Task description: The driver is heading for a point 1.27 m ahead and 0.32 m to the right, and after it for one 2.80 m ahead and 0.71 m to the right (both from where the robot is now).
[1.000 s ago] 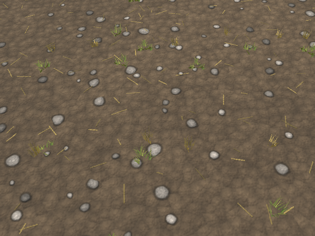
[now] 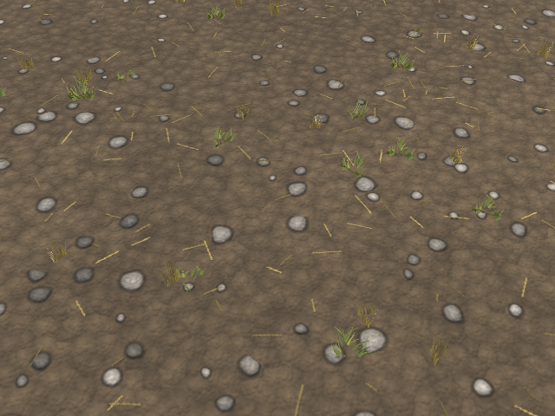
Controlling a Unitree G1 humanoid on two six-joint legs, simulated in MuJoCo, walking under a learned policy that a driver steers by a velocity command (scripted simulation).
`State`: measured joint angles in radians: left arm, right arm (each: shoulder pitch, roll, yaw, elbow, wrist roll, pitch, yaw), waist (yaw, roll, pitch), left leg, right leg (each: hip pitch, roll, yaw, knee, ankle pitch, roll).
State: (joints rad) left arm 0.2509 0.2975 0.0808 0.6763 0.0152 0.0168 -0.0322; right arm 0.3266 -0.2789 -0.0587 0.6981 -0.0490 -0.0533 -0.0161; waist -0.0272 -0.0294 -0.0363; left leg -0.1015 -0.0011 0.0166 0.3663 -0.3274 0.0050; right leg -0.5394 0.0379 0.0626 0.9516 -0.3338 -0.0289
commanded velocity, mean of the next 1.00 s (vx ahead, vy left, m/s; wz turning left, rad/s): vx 0.93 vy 0.00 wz -0.42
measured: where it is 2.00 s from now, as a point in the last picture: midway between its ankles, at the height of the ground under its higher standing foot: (426, 118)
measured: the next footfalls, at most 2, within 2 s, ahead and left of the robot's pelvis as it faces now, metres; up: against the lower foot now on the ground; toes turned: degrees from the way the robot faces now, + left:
right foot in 0.30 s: +0.32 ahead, -0.19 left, +0.00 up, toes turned -22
left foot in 0.78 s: +0.79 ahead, -0.32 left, +0.00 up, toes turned -31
